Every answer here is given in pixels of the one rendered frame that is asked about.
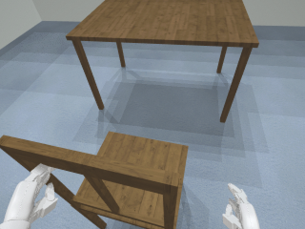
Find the robot right hand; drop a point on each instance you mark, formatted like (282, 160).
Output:
(245, 215)

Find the table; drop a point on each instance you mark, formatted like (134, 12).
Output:
(216, 23)

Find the chair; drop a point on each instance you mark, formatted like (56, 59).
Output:
(132, 179)

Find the robot left hand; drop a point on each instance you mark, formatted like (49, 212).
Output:
(23, 198)

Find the left robot forearm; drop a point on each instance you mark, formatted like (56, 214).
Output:
(15, 224)

